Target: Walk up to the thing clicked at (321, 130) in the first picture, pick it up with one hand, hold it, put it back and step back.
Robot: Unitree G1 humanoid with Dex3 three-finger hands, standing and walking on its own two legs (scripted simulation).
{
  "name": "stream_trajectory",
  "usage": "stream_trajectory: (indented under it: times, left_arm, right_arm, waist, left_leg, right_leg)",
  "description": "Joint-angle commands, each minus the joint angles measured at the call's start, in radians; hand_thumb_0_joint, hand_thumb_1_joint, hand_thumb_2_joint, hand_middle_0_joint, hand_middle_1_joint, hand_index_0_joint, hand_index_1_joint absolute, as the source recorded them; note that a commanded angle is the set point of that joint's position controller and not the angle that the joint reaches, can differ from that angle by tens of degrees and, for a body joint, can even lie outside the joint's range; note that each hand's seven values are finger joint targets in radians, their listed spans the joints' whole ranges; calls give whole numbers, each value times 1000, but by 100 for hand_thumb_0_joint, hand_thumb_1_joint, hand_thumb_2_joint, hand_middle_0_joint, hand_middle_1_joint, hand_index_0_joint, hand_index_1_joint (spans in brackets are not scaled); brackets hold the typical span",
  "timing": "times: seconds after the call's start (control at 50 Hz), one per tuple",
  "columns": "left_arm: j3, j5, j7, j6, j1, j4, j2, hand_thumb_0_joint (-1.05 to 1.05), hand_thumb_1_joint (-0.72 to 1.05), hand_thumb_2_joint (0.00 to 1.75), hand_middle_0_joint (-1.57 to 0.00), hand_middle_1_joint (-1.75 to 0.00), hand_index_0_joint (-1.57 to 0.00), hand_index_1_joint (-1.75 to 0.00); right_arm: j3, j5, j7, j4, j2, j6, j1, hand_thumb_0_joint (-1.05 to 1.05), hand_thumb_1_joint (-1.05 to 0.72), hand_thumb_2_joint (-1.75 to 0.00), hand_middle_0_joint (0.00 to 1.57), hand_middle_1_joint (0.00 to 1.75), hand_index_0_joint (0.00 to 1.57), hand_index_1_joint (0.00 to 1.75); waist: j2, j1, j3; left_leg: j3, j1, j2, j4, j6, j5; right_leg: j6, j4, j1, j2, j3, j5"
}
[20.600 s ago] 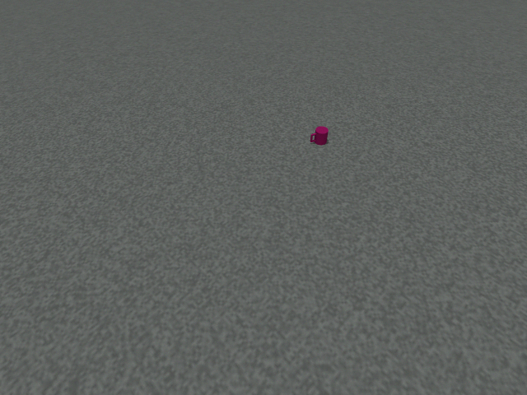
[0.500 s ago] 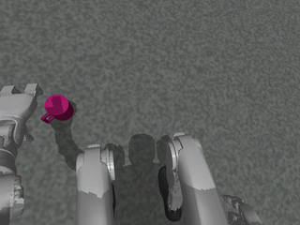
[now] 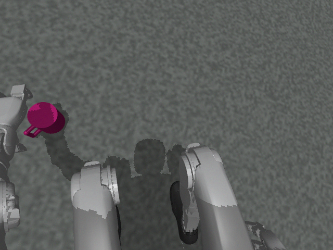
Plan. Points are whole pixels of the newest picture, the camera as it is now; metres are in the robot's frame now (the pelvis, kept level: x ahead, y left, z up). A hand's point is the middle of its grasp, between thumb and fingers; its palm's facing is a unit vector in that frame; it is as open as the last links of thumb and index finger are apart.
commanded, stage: rise first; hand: left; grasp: from above
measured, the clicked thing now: (43, 122) +0.47 +0.30 -0.30
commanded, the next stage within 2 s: approach in 0.18 s
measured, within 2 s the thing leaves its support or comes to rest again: neither
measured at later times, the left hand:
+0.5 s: hand (28, 122) +0.44 +0.30 -0.19, palm faces -0.46 -0.06 -0.89, open 14.0 cm
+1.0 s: hand (29, 122) +0.45 +0.30 -0.20, palm faces -0.56 -0.10 -0.82, open 14.0 cm
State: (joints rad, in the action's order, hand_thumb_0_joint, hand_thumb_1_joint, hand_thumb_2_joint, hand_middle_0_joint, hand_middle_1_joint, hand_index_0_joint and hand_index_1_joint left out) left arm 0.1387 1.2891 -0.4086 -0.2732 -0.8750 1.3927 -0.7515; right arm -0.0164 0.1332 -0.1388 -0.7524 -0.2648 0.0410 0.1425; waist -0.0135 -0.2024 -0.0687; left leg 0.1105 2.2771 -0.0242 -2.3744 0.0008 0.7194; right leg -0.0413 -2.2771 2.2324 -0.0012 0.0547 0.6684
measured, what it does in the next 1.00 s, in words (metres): stands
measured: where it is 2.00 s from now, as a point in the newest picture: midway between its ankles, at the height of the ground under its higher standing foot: (150, 234)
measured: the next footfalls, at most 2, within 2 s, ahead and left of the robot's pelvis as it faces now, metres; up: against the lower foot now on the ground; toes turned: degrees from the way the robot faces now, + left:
none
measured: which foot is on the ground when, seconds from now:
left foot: down 0.00-1.00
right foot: down 0.00-1.00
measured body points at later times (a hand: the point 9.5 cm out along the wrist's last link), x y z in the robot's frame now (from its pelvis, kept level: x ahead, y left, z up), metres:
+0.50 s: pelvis +0.00 +0.00 -0.01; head +0.24 +0.09 +0.36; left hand +0.46 +0.30 -0.14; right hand +0.06 -0.28 -0.11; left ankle +0.07 +0.12 -0.31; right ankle +0.10 -0.13 -0.31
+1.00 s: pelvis +0.00 +0.00 -0.01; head +0.26 +0.05 +0.35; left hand +0.47 +0.30 -0.15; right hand +0.01 -0.27 -0.12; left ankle +0.07 +0.12 -0.31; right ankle +0.10 -0.13 -0.31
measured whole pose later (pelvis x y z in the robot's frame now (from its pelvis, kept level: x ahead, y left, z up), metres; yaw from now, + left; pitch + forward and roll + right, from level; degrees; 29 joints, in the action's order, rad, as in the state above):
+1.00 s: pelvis +0.00 +0.00 -0.01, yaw -1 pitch +35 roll -9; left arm 0.12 1.17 -0.29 -0.16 -0.94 1.45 -0.80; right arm -0.11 0.13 -0.16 -0.71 -0.29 0.03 0.19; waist 0.02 -0.27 0.02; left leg 0.13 2.31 -0.02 -2.42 0.00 0.72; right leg -0.05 -2.30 2.26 0.01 0.07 0.65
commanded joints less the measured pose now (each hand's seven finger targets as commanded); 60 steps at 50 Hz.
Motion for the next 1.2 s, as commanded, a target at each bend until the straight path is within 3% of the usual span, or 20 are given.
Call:
stream_trajectory:
  times: [0.0, 0.18, 0.24, 0.26, 0.28, 0.44, 0.54, 0.58, 0.64, 0.7, 0.74, 0.8, 0.86, 0.88, 0.94, 0.96, 1.02, 1.08, 1.12, 1.18]
  left_arm:
    - [40, -28, -29, 2, -286, -140, -272, 0, -54, 100, -6, -103, -7, -102]
    - [42, -26, -28, -8, -258, -127, -276, 0, -54, 101, -7, -102, -7, -102]
    - [32, -19, -34, -9, -280, -110, -279, 0, -54, 100, -7, -103, -7, -103]
    - [22, -18, -33, -10, -275, -112, -271, 0, -61, 108, -8, -98, -4, -102]
    - [24, -18, -36, -11, -283, -99, -271, 0, -54, 100, -6, -104, -6, -104]
    - [-76, -1, -71, -14, -471, -41, -176, 0, -53, 99, -6, -107, -7, -106]
    - [-69, 32, -123, 30, -551, -1, -203, 0, -54, 99, -6, -107, -7, -106]
    - [-36, 50, -143, 64, -560, 3, -258, 0, -54, 100, -6, -107, -7, -106]
    - [7, 44, -151, 122, -521, 14, -303, 0, -54, 99, -6, -106, -7, -105]
    - [5, 19, -124, 173, -480, 38, -309, 0, -54, 98, -6, -106, -7, -105]
    - [16, -13, -97, 193, -446, 39, -346, 0, -55, 99, -6, -105, -7, -105]
    - [-6, -76, -21, 206, -335, 82, -301, 0, -54, 98, -6, -107, -7, -106]
    - [0, -113, 56, 177, -242, 76, -318, 0, -54, 97, -6, -109, -8, -107]
    - [-17, -124, 83, 158, -238, 52, -293, 0, -53, 97, -6, -110, -8, -108]
    - [9, -140, 118, 74, -288, -132, -323, 0, -52, 96, -7, -111, -9, -108]
    - [8, -146, 117, 39, -302, -208, -305, 0, -52, 96, -7, -110, -9, -108]
    - [-12, -149, 86, -37, -273, -414, -232, 0, -51, 95, -7, -109, -9, -107]
    - [-2, -118, 20, -49, -391, -533, -270, 0, -54, 97, -6, -106, -8, -105]
    - [-15, -87, -25, -26, -447, -414, -246, 0, -57, 101, -6, -103, -6, -103]
    - [-73, -24, -72, 25, -506, -154, -192, 0, -56, 110, -8, -105, -7, -106]
  right_arm:
    - [77, -1, 6, 11, -251, 8, 211, 0, -90, -90, 20, 30, 20, 30]
    - [62, 0, 4, 12, -255, 3, 205, 0, -90, -90, 20, 30, 20, 30]
    - [58, 3, 3, 11, -259, 2, 207, 0, -90, -90, 20, 30, 20, 30]
    - [58, 1, 2, 12, -255, 3, 205, 0, -91, -90, 20, 30, 20, 30]
    - [54, 2, 2, 10, -258, 2, 205, 0, -90, -90, 20, 30, 20, 30]
    - [37, 16, 4, -11, -269, 21, 224, 0, -90, -90, 20, 30, 20, 30]
    - [22, 27, 8, -11, -286, 33, 220, 0, -90, -90, 20, 30, 20, 30]
    - [13, 28, 7, -5, -288, 30, 218, 0, -90, -90, 20, 30, 20, 30]
    - [6, 27, 0, 17, -290, 25, 221, 0, -90, -90, 20, 30, 20, 30]
    - [-5, 14, -7, 34, -287, 23, 217, 0, -91, -90, 20, 30, 20, 30]
    - [-11, 2, -9, 45, -292, 16, 216, 0, -91, -90, 20, 30, 20, 30]
    - [-14, -11, -16, 57, -290, 14, 219, 0, -91, -90, 20, 30, 20, 30]
    - [-12, -11, -15, 80, -291, 8, 200, 0, -90, -90, 20, 30, 20, 30]
    - [-11, -12, -14, 57, -286, 4, 221, 0, -91, -90, 20, 30, 20, 30]
    - [-4, 0, -12, 53, -283, -7, 241, 0, -91, -90, 20, 30, 20, 30]
    - [7, -3, -10, 51, -292, -10, 254, 0, -91, -90, 20, 30, 20, 30]
    - [48, -6, -3, 67, -299, -11, 270, 0, -91, -90, 20, 30, 20, 30]
    - [77, -10, 6, 59, -285, -18, 248, 0, -90, -90, 20, 30, 20, 30]
    - [75, -6, 16, 31, -268, -17, 232, 0, -90, -90, 20, 30, 20, 30]
    - [36, 1, 25, -5, -262, -13, 222, 0, -91, -90, 20, 30, 20, 30]
  waist:
    - [269, 5, -686]
    - [287, 12, -675]
    - [273, -9, -654]
    - [267, -5, -644]
    - [269, -9, -638]
    - [292, -104, -589]
    - [408, -116, -615]
    - [442, -101, -652]
    - [468, -82, -695]
    - [416, -78, -695]
    - [376, -63, -694]
    - [249, -70, -608]
    - [181, -53, -611]
    - [168, -54, -593]
    - [219, -46, -648]
    - [238, -50, -658]
    - [310, -51, -733]
    - [415, -39, -777]
    - [395, -71, -711]
    - [345, -114, -579]
  left_leg:
    - [-75, -520, -8, 264, -33, -231]
    - [-69, -528, -8, 257, -27, -247]
    - [-70, -500, -8, 242, -32, -235]
    - [-73, -492, -8, 242, -33, -227]
    - [-70, -486, -9, 242, -32, -225]
    - [-49, -484, -1, 219, -29, -177]
    - [-32, -549, 5, 244, -11, -180]
    - [-36, -565, 5, 248, -8, -212]
    - [-53, -580, 3, 247, -7, -276]
    - [-71, -536, 2, 221, -23, -299]
    - [-81, -471, -2, 211, -36, -296]
    - [-78, -367, -4, 206, -53, -252]
    - [-80, -310, -7, 202, -60, -229]
    - [-81, -294, -9, 200, -60, -214]
    - [-76, -343, -8, 190, -46, -241]
    - [-72, -373, -7, 185, -37, -249]
    - [-58, -519, 1, 192, -12, -275]
    - [-48, -614, 6, 245, 1, -233]
    - [-49, -585, 8, 253, -5, -183]
    - [-57, -494, 1, 239, -17, -137]
  right_leg:
    - [74, 208, -340, 28, 78, -214]
    - [76, 196, -326, 30, 84, -221]
    - [76, 193, -325, 32, 86, -221]
    - [77, 198, -327, 34, 84, -216]
    - [76, 193, -318, 33, 87, -213]
    - [73, 183, -237, 38, 110, -181]
    - [74, 146, -189, 31, 126, -189]
    - [76, 134, -202, 30, 124, -217]
    - [80, 130, -247, 25, 111, -274]
    - [83, 143, -298, 33, 103, -306]
    - [77, 155, -355, 35, 93, -312]
    - [67, 175, -391, 38, 90, -268]
    - [59, 187, -473, 43, 84, -251]
    - [57, 190, -470, 41, 79, -240]
    - [60, 194, -496, 40, 81, -256]
    - [67, 195, -470, 37, 86, -250]
    - [79, 200, -415, 36, 95, -255]
    - [90, 183, -325, 32, 89, -219]
    - [86, 192, -285, 35, 93, -190]
    - [85, 199, -202, 37, 101, -158]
